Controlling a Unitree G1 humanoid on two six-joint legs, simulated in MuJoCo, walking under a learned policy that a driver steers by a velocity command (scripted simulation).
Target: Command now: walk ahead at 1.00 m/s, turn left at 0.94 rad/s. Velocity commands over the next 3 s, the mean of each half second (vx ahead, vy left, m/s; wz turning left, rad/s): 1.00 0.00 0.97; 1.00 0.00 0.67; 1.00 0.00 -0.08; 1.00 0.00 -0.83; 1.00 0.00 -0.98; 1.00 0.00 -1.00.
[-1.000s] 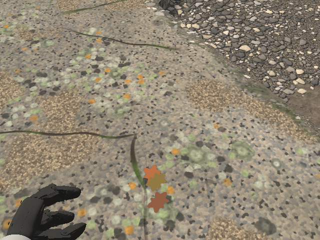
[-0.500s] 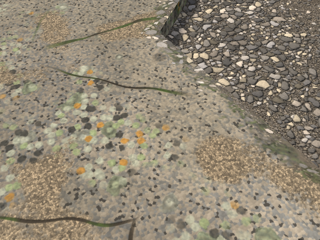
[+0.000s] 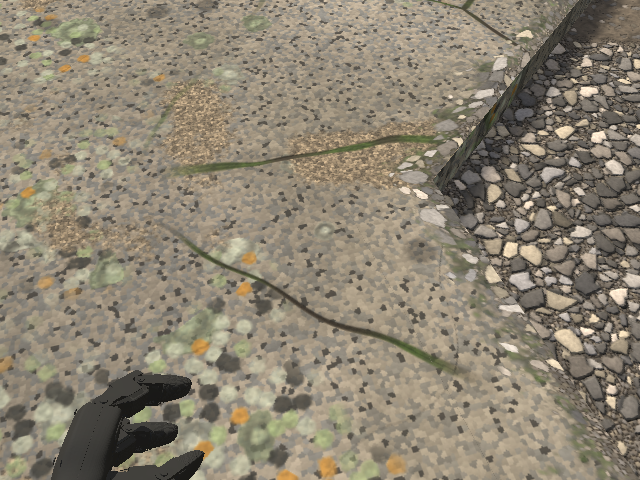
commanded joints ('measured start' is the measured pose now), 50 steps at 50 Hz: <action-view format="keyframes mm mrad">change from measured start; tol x32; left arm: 1 441 322 139 55 17 13 25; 37 45 101 59 -30 -26 41 -30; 42 596 353 156 117 30 21 18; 50 441 107 108 232 -28 -10 -22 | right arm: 1 -32 -12 35 -166 13 -16 -8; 15 -531 21 80 -321 -38 63 96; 21 35 -144 -13 -113 -25 46 25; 50 -289 20 73 -200 -53 10 42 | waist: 1 209 -351 -459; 14 114 -51 114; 22 14 225 -148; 32 157 -52 90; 42 249 -368 -345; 50 125 -94 37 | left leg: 1 -765 71 138 715 57 -1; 19 -236 36 465 39 384 94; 23 525 387 -469 -302 242 400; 32 -475 132 -105 -560 393 208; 40 -73 176 -39 -71 1055 51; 42 -560 -15 95 616 140 -15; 50 -743 165 121 459 249 -31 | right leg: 1 991 -468 870 -282 -756 -194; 14 423 -159 -284 -452 363 -39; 19 550 -227 -315 38 1225 -15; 20 436 -240 -289 324 1161 -31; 22 -132 26 -246 1094 -422 10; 35 225 -56 -51 118 218 35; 40 471 43 -108 -8 -40 -36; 43 886 -396 915 -327 -716 -202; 50 438 -194 242 -395 -233 -164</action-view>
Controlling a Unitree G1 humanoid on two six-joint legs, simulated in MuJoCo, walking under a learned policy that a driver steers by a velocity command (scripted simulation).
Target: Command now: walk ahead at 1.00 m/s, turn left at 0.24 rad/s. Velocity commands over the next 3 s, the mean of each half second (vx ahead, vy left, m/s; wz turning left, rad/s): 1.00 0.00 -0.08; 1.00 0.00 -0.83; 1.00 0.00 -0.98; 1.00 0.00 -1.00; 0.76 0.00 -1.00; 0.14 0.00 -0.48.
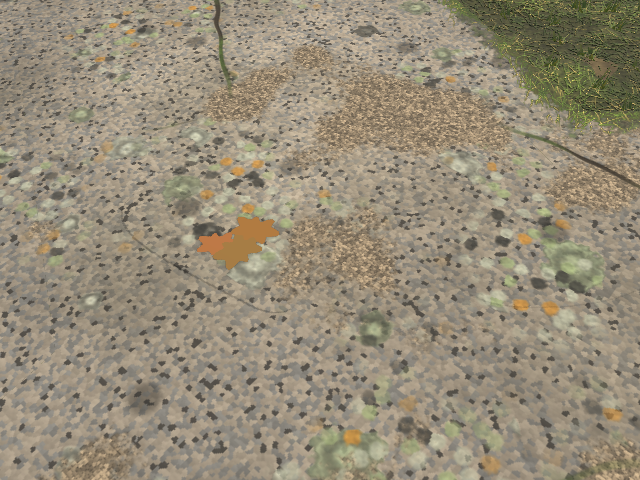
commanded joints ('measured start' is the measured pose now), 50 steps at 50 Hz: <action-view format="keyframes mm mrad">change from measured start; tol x32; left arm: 1 37 90 14 -12 -19 -38 -6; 15 190 43 -14 5 -55 -15 5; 30 -364 -3 -40 -130 -30 45 -76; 36 254 206 59 59 -36 55 -24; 50 -5 199 77 -39 -45 -1 -11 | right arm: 1 -83 -10 16 -108 -8 -2 16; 9 -296 -5 47 -163 1 -18 29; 14 299 -203 -43 21 -39 -14 -45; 50 -251 10 51 -188 17 -21 -19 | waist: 1 -28 -119 86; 15 -152 195 -443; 23 -9 -13 111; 38 96 -257 -312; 50 33 -69 61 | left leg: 1 -266 59 -50 -98 59 -19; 12 381 -66 195 -642 135 76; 16 873 398 -622 -929 -333 175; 20 377 289 -188 -1068 -13 84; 29 383 142 329 -1162 751 -79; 34 559 241 329 -632 1473 -119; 35 440 251 301 -306 1405 -109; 37 -160 -32 213 498 -238 -129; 50 119 105 86 -582 392 -157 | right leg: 1 97 -233 301 -334 -14 -139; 8 123 -199 31 -469 620 -122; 12 269 -236 -23 64 1260 -90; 15 -419 32 111 1029 -185 -76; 26 -497 -145 35 578 292 -61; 34 11 103 -161 238 291 -177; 37 550 -122 341 236 407 -373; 38 679 -258 760 -38 5 -531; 44 -152 -73 490 -301 3 -349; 50 -137 2 406 -280 330 -244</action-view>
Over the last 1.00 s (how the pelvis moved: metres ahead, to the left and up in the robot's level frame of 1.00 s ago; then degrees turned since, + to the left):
0.88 0.23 0.03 47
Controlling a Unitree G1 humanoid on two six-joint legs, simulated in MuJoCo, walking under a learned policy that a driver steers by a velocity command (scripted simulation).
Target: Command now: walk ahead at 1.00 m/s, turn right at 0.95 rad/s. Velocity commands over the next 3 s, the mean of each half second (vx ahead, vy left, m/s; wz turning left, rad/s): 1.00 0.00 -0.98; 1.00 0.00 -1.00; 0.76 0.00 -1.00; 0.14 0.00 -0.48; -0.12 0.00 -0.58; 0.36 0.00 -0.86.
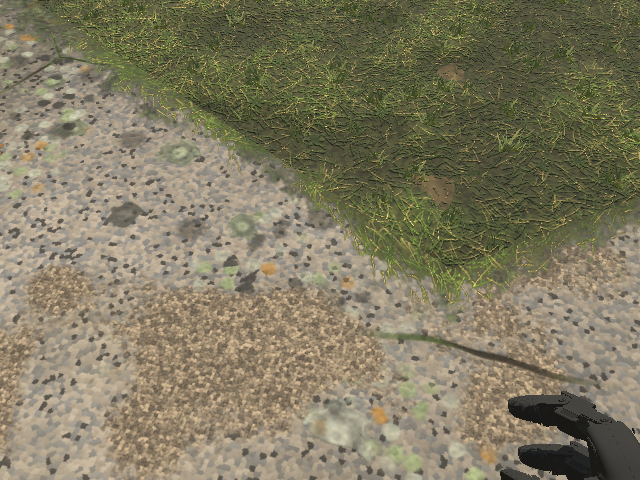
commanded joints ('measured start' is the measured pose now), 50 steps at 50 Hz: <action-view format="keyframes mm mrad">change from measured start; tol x64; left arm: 1 -60 184 54 -92 -8 -23 -3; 50 -194 41 3 -215 0 -40 5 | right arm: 1 -58 -99 -26 -64 22 -5 3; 50 637 -362 -146 78 -25 -4 -64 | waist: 1 -16 -34 21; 50 -326 296 -338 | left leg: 1 325 -96 103 -170 162 14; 9 995 294 -722 -553 -883 193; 27 758 121 382 -162 1208 56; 30 -53 -151 284 895 -452 11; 45 357 -91 70 -172 83 0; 50 1147 189 -310 -320 -656 67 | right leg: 1 -249 -197 215 -130 401 -88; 9 -794 -161 -35 1121 -82 27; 27 -222 -88 -353 433 127 -71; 31 553 -435 585 46 19 -346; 45 -240 -209 271 -91 367 -90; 50 -558 -31 101 916 -130 23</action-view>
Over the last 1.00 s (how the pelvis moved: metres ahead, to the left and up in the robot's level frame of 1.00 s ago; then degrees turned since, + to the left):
0.95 -0.07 0.00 -30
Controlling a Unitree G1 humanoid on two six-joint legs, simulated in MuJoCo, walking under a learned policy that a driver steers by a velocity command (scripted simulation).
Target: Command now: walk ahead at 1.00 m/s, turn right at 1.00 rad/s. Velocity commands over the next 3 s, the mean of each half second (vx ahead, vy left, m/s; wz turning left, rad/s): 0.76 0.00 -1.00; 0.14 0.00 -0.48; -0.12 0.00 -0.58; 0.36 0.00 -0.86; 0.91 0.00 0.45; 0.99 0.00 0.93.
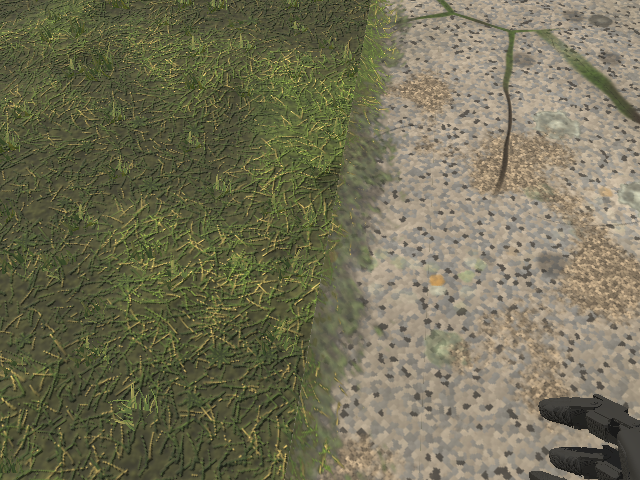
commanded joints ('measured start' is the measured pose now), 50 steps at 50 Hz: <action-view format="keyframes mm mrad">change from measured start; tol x32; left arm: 1 -76 -28 -39 -202 -33 -34 3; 15 -533 -47 -79 -304 35 53 -88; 20 -37 57 -13 -133 39 32 -40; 50 -115 -23 -41 -76 0 63 46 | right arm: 1 454 -342 -126 60 -31 -1 -28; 50 199 -125 -49 63 15 76 -44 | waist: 1 -184 521 -388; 4 -161 66 -69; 14 -90 66 125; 22 -44 -147 -216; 50 -98 96 -115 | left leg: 1 919 445 -899 -386 -767 116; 15 405 158 308 -402 639 53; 19 454 201 307 68 1049 45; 20 369 200 289 331 876 37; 22 -76 -32 256 1030 -558 -28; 23 -188 -38 43 1144 -473 -44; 47 152 -40 16 16 -225 64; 50 523 169 -154 -257 276 124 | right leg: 1 -765 -14 -134 728 17 6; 13 -748 -217 -344 371 482 48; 20 15 -42 -402 -89 557 -70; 21 133 -122 -285 -163 674 -89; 22 327 -373 36 33 1575 -195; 26 33 -352 209 -322 990 -270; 47 -63 -267 142 -224 1041 -41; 50 -257 -155 50 -106 494 71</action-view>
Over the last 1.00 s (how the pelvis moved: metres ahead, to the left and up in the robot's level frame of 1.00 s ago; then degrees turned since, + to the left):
0.84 -0.21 -0.03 -58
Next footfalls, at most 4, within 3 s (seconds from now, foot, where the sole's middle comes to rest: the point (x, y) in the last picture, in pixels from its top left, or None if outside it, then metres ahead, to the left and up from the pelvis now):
0.42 right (411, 457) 0.51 -0.10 -0.75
1.00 left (367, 383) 0.66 -0.01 -0.75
1.44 right None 0.45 -0.11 -0.75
1.80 left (335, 421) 0.57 0.06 -0.75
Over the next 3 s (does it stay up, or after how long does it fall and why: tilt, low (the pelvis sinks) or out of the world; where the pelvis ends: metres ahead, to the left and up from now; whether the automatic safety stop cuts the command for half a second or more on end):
stays up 0.59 -0.70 0.02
